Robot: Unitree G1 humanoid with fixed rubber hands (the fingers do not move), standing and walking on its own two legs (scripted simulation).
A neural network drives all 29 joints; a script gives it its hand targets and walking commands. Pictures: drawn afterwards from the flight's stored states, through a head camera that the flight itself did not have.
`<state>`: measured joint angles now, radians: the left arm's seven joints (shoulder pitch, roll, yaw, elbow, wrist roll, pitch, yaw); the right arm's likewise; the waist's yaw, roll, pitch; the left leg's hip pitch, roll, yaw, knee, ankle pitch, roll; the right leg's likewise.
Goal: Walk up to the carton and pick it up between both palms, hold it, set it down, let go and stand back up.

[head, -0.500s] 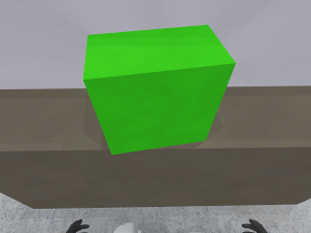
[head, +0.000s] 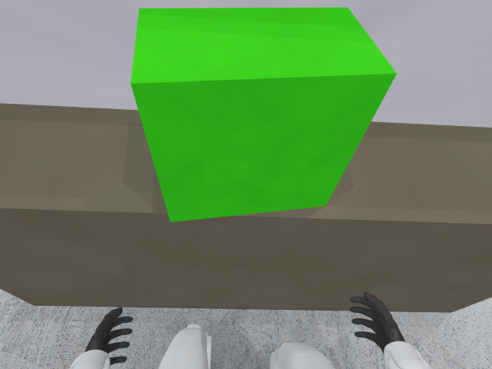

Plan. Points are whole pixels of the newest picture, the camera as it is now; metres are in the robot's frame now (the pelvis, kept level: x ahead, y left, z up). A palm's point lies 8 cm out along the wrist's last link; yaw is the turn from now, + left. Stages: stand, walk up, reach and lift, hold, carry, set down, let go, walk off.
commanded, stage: reach and lift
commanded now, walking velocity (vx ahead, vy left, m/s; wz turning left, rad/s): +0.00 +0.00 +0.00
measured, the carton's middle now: (249, 125) +0.45 +0.01 +0.12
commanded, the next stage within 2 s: none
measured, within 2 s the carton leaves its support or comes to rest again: neither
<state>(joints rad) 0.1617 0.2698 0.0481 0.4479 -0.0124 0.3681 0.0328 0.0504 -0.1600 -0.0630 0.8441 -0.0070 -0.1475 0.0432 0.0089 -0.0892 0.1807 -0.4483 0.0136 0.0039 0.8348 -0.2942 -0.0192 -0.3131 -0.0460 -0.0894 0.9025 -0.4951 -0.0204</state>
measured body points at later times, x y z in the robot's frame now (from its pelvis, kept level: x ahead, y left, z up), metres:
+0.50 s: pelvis +0.04 +0.00 +0.05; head +0.05 +0.02 +0.50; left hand +0.20 +0.26 -0.04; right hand +0.20 -0.23 -0.02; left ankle +0.10 +0.13 -0.69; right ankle +0.00 -0.10 -0.69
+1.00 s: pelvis +0.07 +0.00 +0.05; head +0.06 +0.02 +0.50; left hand +0.23 +0.25 +0.02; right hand +0.23 -0.24 +0.02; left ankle +0.10 +0.13 -0.69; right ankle +0.00 -0.10 -0.69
